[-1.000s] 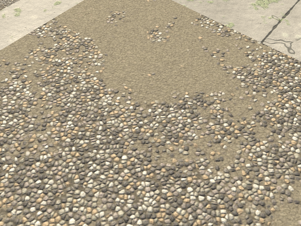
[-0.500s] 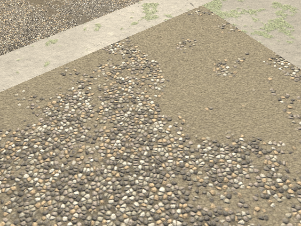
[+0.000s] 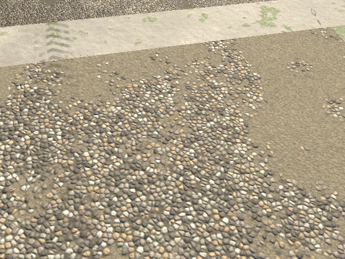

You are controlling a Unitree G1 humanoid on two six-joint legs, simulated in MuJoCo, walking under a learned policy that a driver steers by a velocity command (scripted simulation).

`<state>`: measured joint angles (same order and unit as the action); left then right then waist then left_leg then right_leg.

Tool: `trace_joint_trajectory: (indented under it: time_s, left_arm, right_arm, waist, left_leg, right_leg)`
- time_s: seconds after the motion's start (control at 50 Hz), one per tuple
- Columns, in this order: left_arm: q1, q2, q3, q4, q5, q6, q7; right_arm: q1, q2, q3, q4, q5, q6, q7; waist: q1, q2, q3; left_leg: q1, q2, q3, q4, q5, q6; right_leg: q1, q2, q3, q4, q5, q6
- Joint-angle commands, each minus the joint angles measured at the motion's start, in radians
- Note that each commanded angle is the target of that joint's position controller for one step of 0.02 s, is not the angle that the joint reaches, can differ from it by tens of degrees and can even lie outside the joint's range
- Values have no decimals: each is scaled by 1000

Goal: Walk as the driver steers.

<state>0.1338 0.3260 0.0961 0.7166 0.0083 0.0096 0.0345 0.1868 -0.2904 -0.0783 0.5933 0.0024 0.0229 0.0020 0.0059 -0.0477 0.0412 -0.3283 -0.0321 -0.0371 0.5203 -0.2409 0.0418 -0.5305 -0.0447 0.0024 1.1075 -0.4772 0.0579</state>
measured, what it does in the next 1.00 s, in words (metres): walks ahead: right foot, then left foot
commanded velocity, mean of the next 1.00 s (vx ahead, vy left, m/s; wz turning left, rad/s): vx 0.29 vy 0.00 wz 0.29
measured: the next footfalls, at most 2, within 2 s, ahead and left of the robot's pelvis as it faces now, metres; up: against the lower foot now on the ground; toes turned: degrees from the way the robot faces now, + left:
right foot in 0.32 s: +0.07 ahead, -0.12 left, +0.00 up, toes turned +15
left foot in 0.76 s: +0.23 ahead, +0.20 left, +0.00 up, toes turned +16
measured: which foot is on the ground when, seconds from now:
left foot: down 0.00-0.32, up 0.34-0.74, down 0.76-1.00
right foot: up 0.00-0.30, down 0.32-0.76, up 0.78-1.00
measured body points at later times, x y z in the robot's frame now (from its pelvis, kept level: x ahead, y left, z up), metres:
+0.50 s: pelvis +0.05 -0.01 +0.01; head +0.06 -0.03 +0.46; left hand +0.05 +0.28 -0.09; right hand +0.27 -0.24 -0.09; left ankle +0.04 +0.13 -0.66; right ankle +0.03 -0.13 -0.74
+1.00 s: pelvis +0.24 +0.11 +0.01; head +0.25 +0.13 +0.46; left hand +0.32 +0.41 -0.09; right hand +0.37 -0.14 -0.10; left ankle +0.19 +0.19 -0.74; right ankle +0.35 -0.03 -0.66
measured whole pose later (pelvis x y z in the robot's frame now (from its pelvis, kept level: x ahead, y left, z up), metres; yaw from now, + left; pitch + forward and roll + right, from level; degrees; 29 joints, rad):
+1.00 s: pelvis +0.24 +0.11 +0.01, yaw +15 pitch +2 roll +1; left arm 0.20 0.32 0.05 0.70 -0.01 -0.07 -0.01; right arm 0.35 -0.26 -0.05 0.75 0.00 -0.08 0.02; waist -0.04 -0.05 0.00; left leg -0.13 -0.06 0.03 0.29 -0.20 0.06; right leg -0.66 -0.12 0.02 1.02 -0.17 0.01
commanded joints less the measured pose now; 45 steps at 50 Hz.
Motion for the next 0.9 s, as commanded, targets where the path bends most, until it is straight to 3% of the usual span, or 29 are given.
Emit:
trace_joint_trajectory:
  time_s: [0.02, 0.12, 0.2, 0.26, 0.3, 0.32, 0.34, 0.36, 0.38, 0.4, 0.44, 0.46, 0.5, 0.58, 0.64, 0.68, 0.72, 0.74, 0.76, 0.78, 0.8, 0.82, 0.84, 0.86, 0.9]
  left_arm:
    - [-10, 94, 27, -77, 5, -14, 5]
    - [-43, 47, 7, -92, -1, -18, -4]
    - [-56, 53, 6, -103, -9, -28, -17]
    - [-37, 62, 10, -109, -23, -41, -32]
    - [35, 48, 12, -89, -28, -56, -41]
    - [78, 59, 16, -79, -17, -63, -39]
    - [167, 99, 20, -72, 8, -67, -36]
    - [219, 201, 44, -48, 35, -76, -48]
    - [159, 158, 36, -64, 21, -92, -47]
    - [124, 109, 21, -67, 0, -95, -37]
    - [124, 82, 9, -62, -14, -93, -25]
    - [142, 79, 5, -55, -9, -95, -21]
    - [177, 80, 3, -42, -7, -100, -20]
    - [227, 111, 8, -18, -20, -92, -25]
    - [261, 143, 12, 1, -32, -86, -35]
    - [273, 154, 14, 13, -42, -80, -38]
    - [251, 162, 13, 18, -48, -71, -36]
    - [258, 138, 4, 22, -45, -70, -34]
    - [248, 90, -17, 6, -29, -74, -32]
    - [307, -14, -52, -48, -14, -92, -31]
    - [268, 56, -36, -43, -35, -112, -28]
    - [199, 115, -18, -62, -59, -121, -35]
    - [153, 107, -23, -67, -53, -122, -37]
    - [132, 92, -24, -68, -33, -119, -40]
    - [158, 69, -23, -55, -24, -103, -48]
  right_arm:
    - [-51, -159, -40, -73, 4, -14, -20]
    - [-27, -177, -46, -63, 5, -6, -34]
    - [-36, -193, -51, -68, 4, 3, -27]
    - [-31, -186, -46, -66, 17, 6, -19]
    - [-50, -161, -32, -63, 19, 6, -20]
    - [-35, -118, -18, -60, 15, 1, -24]
    - [-15, -36, 8, -60, 4, -5, -24]
    - [-57, -80, -8, -111, 26, -25, -26]
    - [-67, -144, -26, -97, 22, -40, -30]
    - [-45, -163, -33, -73, 17, -45, -25]
    - [-25, -137, -30, -44, 5, -53, -16]
    - [-41, -112, -24, -40, 4, -62, -8]
    - [-75, -75, -10, -42, 6, -75, 1]
    - [-174, -24, 14, -59, 11, -94, 14]
    - [-203, -37, 13, -60, 22, -101, 30]
    - [-199, -56, 9, -64, 30, -105, 39]
    - [-104, -86, -8, -38, 29, -108, 40]
    - [13, -125, -29, 0, 26, -106, 32]
    - [181, -174, -49, 31, 19, -103, 20]
    - [285, -300, -71, 47, -4, -98, 15]
    - [301, -222, -51, 55, 3, -102, 20]
    - [232, -171, -29, 56, 6, -104, 20]
    - [176, -135, -16, 49, 4, -103, 20]
    - [126, -108, -6, 47, 0, -102, 23]
    - [72, -89, 1, 45, -9, -109, 23]
  waist:
    - [15, 186, -149]
    - [-9, 187, -151]
    - [-22, 203, -138]
    - [-23, 214, -139]
    - [26, 211, -121]
    - [40, 171, -129]
    - [53, 1, -176]
    - [47, -201, -65]
    - [29, -140, 21]
    - [8, -118, 46]
    - [6, -87, 39]
    - [15, -80, 35]
    - [35, -77, 24]
    - [85, -91, 26]
    - [98, -103, 30]
    - [85, -110, 35]
    - [8, -102, -3]
    - [-48, -69, -78]
    - [-130, -6, -206]
    - [-113, 295, -340]
    - [-137, 292, -359]
    - [-118, 245, -213]
    - [-96, 181, -144]
    - [-69, 142, -82]
    - [-14, 163, -47]
  left_leg:
    - [172, 228, -268, -164, 438, 190]
    - [186, 205, -313, -153, 312, 192]
    - [134, 199, -397, -141, 231, 195]
    - [88, 168, -471, -174, -126, 188]
    - [5, 122, -458, -151, -301, 149]
    - [-84, 80, -417, -84, -357, 103]
    - [-208, -17, -276, 200, -422, 32]
    - [-450, -112, -153, 382, -400, 6]
    - [-502, -34, -193, 504, -308, -8]
    - [-519, -19, -184, 537, -218, -17]
    - [-521, 12, -139, 553, -101, -44]
    - [-503, 28, -106, 556, -42, -50]
    - [-481, 60, -35, 510, 41, -64]
    - [-345, 73, 34, 246, 111, -77]
    - [-229, 52, 67, 112, 96, -68]
    - [-177, 48, 66, 51, 82, -38]
    - [-15, 21, 86, -33, 102, 4]
    - [163, 2, 94, -61, 102, 33]
    - [421, 113, -27, -47, 74, 80]
    - [735, 398, -501, -114, -75, 237]
    - [692, 425, -702, -240, -218, 278]
    - [594, 396, -567, -248, -226, 241]
    - [482, 348, -448, -256, -164, 217]
    - [377, 306, -371, -286, -82, 207]
    - [248, 258, -276, -341, 43, 198]
  right_leg:
    - [-98, 11, 51, 65, 95, 9]
    - [-53, 42, 63, -183, 133, 22]
    - [43, 71, 72, -328, 101, 11]
    - [139, 89, 58, -460, 95, -19]
    - [301, 83, 25, -647, 200, -56]
    - [429, 24, 64, -697, 207, -86]
    - [561, -177, 276, -769, 64, -152]
    - [510, -324, 642, -906, -182, -292]
    - [453, -346, 669, -931, -281, -329]
    - [452, -299, 576, -927, -252, -295]
    - [480, -230, 443, -932, -120, -249]
    - [470, -207, 382, -942, -37, -242]
    - [466, -182, 293, -959, 92, -246]
    - [427, -154, 169, -962, 259, -239]
    - [410, -174, 146, -943, 299, -243]
    - [426, -211, 168, -926, 316, -241]
    - [424, -212, 141, -834, 498, -212]
    - [395, -167, 86, -686, 650, -185]
    - [261, -115, 26, -428, 593, -140]
    - [-118, 36, -37, -21, 140, -61]
    - [-237, 46, 94, 133, -68, -61]
    - [-314, -13, 92, 180, -4, -80]
    - [-296, -53, 69, 154, 82, -90]
    - [-272, -76, 63, 98, 146, -86]
    - [-179, -101, 64, 37, 224, -75]
Velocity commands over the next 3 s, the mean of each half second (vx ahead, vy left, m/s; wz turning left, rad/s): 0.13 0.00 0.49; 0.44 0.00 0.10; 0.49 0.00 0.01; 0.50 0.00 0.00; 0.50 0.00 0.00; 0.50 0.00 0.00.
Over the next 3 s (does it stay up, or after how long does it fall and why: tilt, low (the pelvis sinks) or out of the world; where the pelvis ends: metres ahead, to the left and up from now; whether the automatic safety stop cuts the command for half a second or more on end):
stays up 1.30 0.38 -0.01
